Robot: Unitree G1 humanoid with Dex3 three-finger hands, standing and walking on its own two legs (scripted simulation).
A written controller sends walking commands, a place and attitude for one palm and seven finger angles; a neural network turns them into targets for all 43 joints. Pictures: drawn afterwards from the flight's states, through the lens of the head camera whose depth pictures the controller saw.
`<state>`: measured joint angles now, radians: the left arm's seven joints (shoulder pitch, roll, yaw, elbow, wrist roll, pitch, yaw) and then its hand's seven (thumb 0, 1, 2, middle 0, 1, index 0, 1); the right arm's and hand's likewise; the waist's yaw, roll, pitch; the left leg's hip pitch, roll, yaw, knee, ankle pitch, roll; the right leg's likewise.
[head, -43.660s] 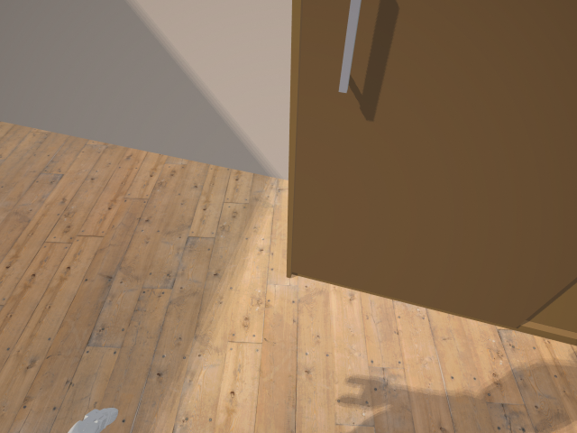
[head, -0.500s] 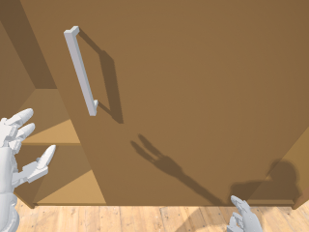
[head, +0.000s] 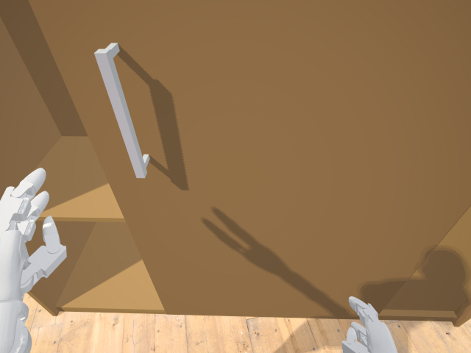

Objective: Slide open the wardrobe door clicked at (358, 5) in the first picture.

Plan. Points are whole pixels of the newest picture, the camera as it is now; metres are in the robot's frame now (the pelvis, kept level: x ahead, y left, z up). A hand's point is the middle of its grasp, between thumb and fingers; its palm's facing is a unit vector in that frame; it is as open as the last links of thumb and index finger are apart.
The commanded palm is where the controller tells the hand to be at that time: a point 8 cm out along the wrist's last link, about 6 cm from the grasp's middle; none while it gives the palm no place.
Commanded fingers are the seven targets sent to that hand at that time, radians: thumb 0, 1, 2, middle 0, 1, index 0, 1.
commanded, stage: step back with the hand held close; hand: left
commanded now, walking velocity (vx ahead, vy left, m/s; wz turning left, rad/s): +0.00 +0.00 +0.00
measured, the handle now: (128, 117) +0.41 +0.25 +0.22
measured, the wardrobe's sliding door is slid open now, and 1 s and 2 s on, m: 0.47 0.47 0.47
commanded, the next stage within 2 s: stop stepping back and stand still in 0.94 s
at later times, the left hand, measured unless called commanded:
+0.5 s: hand (20, 280) +0.14 +0.29 +0.15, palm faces +0.37 -0.80 -0.47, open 7.4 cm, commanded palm +0.08 +0.32 +0.17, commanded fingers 0.00 0.90 0.90 -0.20 -0.30 -0.20 -0.30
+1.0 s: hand out of the picture +0.00 +0.34 +0.17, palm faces +0.61 -0.71 -0.35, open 7.4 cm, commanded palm -0.09 +0.36 +0.17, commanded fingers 0.00 0.90 0.90 -0.20 -0.30 -0.20 -0.30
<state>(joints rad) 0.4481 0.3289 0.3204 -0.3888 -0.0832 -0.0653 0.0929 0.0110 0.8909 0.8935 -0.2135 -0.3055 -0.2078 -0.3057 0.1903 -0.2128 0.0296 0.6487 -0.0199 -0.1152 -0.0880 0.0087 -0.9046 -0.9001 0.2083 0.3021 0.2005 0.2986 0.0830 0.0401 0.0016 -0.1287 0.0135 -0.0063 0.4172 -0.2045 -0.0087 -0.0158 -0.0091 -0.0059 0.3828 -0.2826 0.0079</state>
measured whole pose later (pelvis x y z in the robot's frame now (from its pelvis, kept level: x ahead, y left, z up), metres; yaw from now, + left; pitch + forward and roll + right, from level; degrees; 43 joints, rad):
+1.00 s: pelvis -0.18 +0.04 -0.02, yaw +9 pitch -2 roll -6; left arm 0.36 0.41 0.44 -0.44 -0.02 -0.25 0.16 0.01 0.89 0.90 -0.22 -0.30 -0.21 -0.30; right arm 0.22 -0.20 -0.02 0.63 -0.01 -0.14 -0.08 0.01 -0.91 -0.90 0.21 0.30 0.20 0.30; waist 0.00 0.04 0.04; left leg -0.49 0.05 0.00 0.57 -0.08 0.08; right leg -0.44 0.10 0.04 1.05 -0.43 0.03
